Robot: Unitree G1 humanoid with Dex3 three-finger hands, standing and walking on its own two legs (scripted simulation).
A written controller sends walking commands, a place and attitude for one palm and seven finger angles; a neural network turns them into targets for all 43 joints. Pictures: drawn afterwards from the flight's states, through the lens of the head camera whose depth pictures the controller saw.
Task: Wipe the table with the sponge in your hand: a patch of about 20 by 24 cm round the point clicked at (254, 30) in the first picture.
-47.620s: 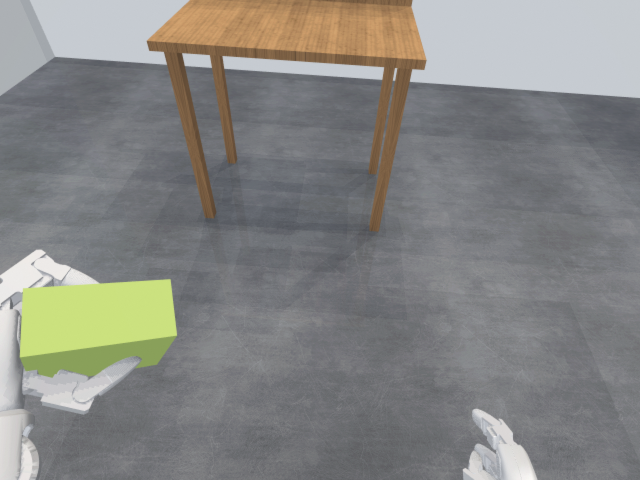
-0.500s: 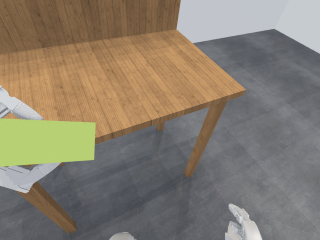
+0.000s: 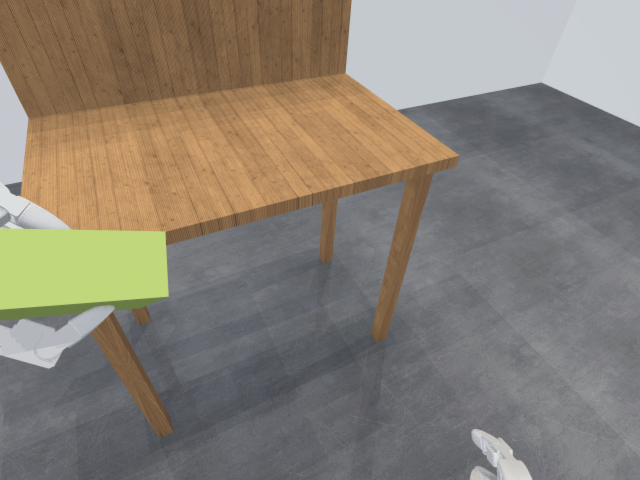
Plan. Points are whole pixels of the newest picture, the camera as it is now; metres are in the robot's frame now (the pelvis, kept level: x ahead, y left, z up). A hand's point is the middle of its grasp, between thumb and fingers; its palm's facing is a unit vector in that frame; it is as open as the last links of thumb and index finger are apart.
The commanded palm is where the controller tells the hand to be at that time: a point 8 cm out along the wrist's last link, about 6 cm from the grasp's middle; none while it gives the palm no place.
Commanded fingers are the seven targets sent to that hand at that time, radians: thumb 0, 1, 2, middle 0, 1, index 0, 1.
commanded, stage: stop stepping back and stand still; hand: left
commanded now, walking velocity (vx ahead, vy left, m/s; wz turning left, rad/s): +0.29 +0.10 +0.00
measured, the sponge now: (105, 275) +0.23 +0.21 +0.22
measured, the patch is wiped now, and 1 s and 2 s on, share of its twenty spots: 0.95 0.95 0.95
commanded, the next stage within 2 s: stand and wait in 0.62 s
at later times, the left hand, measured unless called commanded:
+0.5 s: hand (12, 380) +0.12 +0.21 +0.24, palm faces +0.48 -0.81 -0.33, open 9.7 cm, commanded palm +0.08 +0.25 +0.25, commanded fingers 0.00 0.10 1.30 -1.20 -1.60 -1.20 -1.60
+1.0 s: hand out of the picture +0.15 +0.25 +0.24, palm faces +0.53 -0.78 -0.33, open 9.7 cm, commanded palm +0.09 +0.28 +0.25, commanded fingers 0.00 0.10 1.30 -1.20 -1.60 -1.20 -1.60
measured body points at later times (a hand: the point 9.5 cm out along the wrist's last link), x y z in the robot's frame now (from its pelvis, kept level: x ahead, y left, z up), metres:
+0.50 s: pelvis -0.08 -0.03 +0.00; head -0.10 -0.03 +0.45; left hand +0.09 +0.25 +0.26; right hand +0.07 -0.28 -0.08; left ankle -0.05 +0.10 -0.71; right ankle -0.01 -0.14 -0.72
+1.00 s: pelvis -0.06 -0.01 +0.01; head -0.07 -0.01 +0.46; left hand +0.11 +0.29 +0.26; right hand +0.13 -0.22 -0.06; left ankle -0.05 +0.12 -0.72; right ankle -0.02 -0.12 -0.72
